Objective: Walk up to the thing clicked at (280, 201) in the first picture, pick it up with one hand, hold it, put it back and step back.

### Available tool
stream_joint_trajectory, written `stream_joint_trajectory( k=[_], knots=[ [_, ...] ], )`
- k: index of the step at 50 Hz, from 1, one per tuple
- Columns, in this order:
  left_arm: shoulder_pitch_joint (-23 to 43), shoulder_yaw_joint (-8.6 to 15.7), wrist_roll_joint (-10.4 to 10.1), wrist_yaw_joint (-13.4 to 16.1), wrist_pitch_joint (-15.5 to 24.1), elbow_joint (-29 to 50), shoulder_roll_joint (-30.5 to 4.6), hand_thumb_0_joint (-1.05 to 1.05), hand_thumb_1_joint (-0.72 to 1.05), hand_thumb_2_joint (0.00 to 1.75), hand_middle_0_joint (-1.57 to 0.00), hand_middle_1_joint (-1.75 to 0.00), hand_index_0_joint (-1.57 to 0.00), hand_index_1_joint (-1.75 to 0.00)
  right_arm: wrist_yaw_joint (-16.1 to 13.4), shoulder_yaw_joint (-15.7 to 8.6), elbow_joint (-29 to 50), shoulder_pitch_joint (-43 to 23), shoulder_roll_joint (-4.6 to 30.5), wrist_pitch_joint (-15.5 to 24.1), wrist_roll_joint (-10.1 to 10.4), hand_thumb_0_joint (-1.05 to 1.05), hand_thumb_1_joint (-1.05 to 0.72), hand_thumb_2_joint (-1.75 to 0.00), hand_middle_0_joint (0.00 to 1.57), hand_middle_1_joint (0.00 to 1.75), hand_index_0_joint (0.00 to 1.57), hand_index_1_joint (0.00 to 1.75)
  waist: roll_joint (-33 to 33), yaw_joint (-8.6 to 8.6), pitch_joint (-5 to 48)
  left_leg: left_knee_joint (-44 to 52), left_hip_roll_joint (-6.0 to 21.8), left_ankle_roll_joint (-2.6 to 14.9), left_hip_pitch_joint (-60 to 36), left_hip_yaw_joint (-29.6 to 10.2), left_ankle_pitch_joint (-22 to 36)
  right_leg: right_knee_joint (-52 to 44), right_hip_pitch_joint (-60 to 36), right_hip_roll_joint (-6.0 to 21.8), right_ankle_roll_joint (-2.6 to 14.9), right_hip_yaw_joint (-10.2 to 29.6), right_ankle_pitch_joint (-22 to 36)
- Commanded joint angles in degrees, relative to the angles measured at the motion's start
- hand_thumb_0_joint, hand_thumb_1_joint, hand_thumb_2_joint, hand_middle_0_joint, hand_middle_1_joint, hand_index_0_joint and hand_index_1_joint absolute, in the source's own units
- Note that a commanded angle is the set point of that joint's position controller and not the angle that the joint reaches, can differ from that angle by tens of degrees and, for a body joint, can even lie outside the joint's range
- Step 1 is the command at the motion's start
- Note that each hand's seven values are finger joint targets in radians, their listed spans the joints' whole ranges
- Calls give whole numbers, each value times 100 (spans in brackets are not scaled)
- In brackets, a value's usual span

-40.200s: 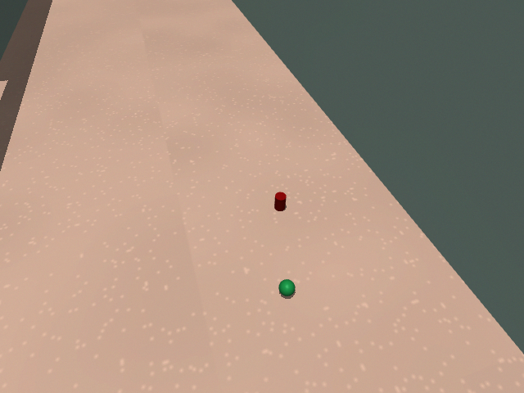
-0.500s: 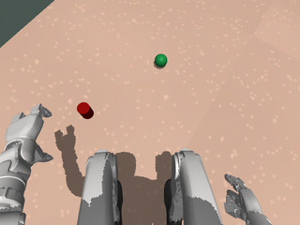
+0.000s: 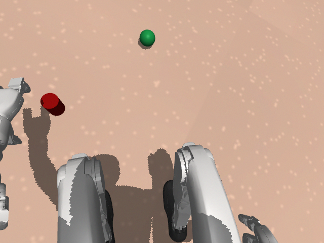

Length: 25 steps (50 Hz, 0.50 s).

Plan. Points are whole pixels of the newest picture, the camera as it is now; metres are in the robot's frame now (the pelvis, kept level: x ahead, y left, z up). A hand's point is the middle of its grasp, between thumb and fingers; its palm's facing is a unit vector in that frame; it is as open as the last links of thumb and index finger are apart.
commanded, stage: rise first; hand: left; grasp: from above
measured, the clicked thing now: (53, 105) +0.52 +0.29 -0.34
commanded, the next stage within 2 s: none
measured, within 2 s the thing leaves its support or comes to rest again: neither
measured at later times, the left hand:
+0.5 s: hand (24, 112) +0.45 +0.32 -0.20, palm faces -0.46 -0.05 -0.89, open 14.0 cm
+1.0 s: hand (29, 109) +0.47 +0.32 -0.21, palm faces -0.45 -0.06 -0.89, open 14.0 cm
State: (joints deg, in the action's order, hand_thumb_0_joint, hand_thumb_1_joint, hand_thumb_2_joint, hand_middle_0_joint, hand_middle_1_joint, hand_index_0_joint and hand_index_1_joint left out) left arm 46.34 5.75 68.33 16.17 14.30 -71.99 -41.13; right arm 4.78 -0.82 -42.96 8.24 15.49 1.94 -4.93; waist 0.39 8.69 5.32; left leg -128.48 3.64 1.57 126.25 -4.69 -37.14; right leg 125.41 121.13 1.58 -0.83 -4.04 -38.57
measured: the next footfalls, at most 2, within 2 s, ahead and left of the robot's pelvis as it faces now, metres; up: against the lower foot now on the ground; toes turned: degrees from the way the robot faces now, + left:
none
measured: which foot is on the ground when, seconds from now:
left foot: down 0.00-1.00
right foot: down 0.00-1.00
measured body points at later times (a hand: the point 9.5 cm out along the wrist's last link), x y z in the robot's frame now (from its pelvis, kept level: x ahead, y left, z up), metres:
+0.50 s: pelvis +0.01 +0.00 -0.03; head +0.25 +0.06 +0.34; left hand +0.47 +0.32 -0.15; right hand +0.07 -0.28 -0.15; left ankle +0.09 +0.12 -0.34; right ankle +0.10 -0.13 -0.34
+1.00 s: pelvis +0.01 +0.00 -0.05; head +0.26 +0.07 +0.32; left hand +0.49 +0.32 -0.16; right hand +0.06 -0.28 -0.15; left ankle +0.09 +0.12 -0.34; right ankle +0.10 -0.13 -0.34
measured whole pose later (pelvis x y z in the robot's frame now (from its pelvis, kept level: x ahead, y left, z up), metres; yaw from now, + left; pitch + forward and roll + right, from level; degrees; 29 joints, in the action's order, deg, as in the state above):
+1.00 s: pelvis +0.01 +0.00 -0.05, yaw -3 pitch +33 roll -9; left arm 53.6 7.6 72.5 20.0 15.4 -80.2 -47.2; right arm 7.7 3.9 -42.2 7.7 15.9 1.5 -8.4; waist 1.9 12.1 1.1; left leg -138.3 4.0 1.4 133.7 -7.7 -39.2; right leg 133.5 127.7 0.4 -1.1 -5.8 -39.6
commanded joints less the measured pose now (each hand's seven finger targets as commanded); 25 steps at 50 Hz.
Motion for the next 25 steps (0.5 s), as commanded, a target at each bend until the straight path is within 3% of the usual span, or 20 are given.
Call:
stream_joint_trajectory(
  k=[1,6,8,9,13,19,25],
  knots=[
    [1756,251,109,248,52,652,-1631,0,-50,97,-10,-99,-10,-98,3,-410,154,1016,1302,21,-50,0,-91,-91,20,30,20,30,-1419,1,3722,1326,-248,-54,-3230,111,742,-1195,-1281,-243,312,-303,882],
    [2056,338,233,329,181,560,-1873,0,-49,96,-10,-99,-11,-98,43,-358,136,1009,1282,-23,-114,0,-91,-91,20,30,20,30,-1319,0,3718,1088,-252,-10,-2894,160,693,-1109,-1275,-290,301,-304,867],
    [2139,336,284,378,200,466,-1859,0,-50,96,-8,-102,-10,-100,73,-305,142,1037,1300,-27,-170,0,-91,-90,20,30,20,30,-1358,96,3681,1003,-243,-5,-2779,164,694,-1039,-1254,-309,291,-344,893],
    [2140,332,302,407,196,414,-1852,0,-51,97,-8,-102,-9,-100,74,-303,135,1032,1298,-30,-165,0,-91,-91,20,30,20,30,-1321,48,3720,980,-242,-2,-2835,162,702,-1034,-1219,-317,298,-346,889],
    [2188,351,340,517,152,108,-1916,0,-51,97,-7,-104,-9,-102,116,-238,109,1016,1327,-14,-222,0,-91,-90,20,30,20,30,-1387,116,3565,884,-221,2,-2675,155,669,-926,-1118,-334,295,-384,896],
    [2412,349,333,578,60,231,-1976,0,-53,98,-6,-104,-8,-103,134,-206,115,1047,1353,-1,-241,0,-91,-90,20,30,20,30,-1695,159,3637,829,-196,-30,-2752,102,646,-777,-981,-340,310,-424,903],
    [2369,357,254,546,4,245,-1992,0,-53,97,-6,-105,-8,-103,157,-194,76,1146,1357,-5,-250,0,-91,-91,20,30,20,30,-1540,208,3731,645,-164,-4,-2702,112,925,-746,-1145,-365,276,-423,1195]
  ],
)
